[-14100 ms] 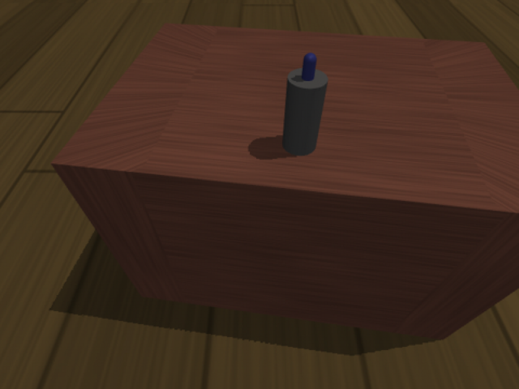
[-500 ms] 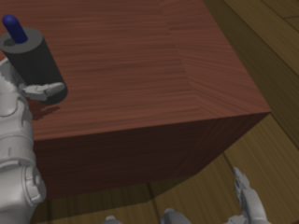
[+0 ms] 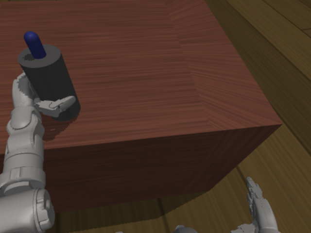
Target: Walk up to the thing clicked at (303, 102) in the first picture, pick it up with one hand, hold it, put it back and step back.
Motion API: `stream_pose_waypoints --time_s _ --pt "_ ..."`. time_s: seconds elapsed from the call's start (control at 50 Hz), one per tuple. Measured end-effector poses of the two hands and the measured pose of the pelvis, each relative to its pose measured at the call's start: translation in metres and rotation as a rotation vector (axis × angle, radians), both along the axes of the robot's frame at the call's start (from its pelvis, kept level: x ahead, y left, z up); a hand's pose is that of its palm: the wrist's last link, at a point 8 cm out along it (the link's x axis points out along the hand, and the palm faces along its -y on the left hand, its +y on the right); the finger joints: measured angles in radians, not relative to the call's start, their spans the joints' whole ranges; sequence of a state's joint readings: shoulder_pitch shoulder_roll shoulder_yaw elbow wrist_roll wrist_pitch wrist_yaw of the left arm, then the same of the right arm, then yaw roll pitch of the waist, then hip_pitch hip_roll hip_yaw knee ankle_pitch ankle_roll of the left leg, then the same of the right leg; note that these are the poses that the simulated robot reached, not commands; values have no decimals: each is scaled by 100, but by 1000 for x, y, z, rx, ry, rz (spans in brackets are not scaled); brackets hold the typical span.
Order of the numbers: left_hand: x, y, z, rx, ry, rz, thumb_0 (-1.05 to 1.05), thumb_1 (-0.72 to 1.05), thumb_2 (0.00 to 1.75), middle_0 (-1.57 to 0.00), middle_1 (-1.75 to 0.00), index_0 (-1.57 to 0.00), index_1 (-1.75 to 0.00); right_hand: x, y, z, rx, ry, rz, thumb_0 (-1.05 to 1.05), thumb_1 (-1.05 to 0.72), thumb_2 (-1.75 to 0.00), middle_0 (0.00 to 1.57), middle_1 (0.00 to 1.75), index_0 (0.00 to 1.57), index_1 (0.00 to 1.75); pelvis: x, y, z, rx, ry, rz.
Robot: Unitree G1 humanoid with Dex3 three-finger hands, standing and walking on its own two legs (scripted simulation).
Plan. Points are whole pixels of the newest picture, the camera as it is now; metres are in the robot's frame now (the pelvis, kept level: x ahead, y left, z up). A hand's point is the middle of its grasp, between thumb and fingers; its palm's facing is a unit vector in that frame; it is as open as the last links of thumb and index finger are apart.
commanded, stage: settle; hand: left
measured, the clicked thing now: (50, 78) +0.46 +0.21 +0.15
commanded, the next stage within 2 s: lift in 0.24 s
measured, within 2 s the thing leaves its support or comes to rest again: neither
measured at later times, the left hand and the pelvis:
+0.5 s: hand (46, 85) +0.44 +0.22 +0.15, palm faces +0.19 -0.98 -0.02, open 11.2 cm; pelvis -0.02 +0.00 +0.01, yaw +0 degrees
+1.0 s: hand (31, 76) +0.39 +0.20 +0.22, palm faces +0.20 -0.98 -0.04, open 11.2 cm; pelvis -0.01 +0.00 +0.02, yaw +1 degrees
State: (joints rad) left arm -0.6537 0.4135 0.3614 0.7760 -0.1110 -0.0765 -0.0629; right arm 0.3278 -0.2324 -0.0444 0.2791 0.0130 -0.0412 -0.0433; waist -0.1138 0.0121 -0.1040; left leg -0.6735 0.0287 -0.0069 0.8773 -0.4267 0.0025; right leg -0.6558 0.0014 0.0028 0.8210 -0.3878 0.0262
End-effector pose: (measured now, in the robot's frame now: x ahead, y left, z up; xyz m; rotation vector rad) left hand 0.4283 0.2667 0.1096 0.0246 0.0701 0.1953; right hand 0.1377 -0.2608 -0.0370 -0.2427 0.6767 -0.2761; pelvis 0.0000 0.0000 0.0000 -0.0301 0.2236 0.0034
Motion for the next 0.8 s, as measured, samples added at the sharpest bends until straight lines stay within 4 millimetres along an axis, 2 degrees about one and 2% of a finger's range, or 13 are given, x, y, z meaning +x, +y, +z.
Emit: stream_pose_waypoints --time_s 0.26,0.4,0.6,0.8 --pt "-8 3 31 -9 -17 4 0 -57 115 -64 -102 -66 -102 -10 3 -2 28 -19 -13 -1 51 -6 6 5 6 5 -10 0 6 4 -45 2" --pt "-13 1 37 -12 -10 -6 0 -57 115 -63 -102 -66 -103 -17 2 0 28 -29 -19 -1 52 -6 6 5 6 5 -16 1 9 6 -60 0" --pt "-27 -5 45 -7 -32 4 0 -57 115 -63 -103 -66 -103 -18 1 15 10 -96 -16 -1 52 -6 6 5 6 5 -18 1 12 7 -85 -2" --pt "-47 -10 77 18 -75 14 0 -57 116 -63 -103 -65 -104 -13 8 14 40 -133 -14 -1 52 -6 6 5 6 5 -15 0 16 6 -128 5"
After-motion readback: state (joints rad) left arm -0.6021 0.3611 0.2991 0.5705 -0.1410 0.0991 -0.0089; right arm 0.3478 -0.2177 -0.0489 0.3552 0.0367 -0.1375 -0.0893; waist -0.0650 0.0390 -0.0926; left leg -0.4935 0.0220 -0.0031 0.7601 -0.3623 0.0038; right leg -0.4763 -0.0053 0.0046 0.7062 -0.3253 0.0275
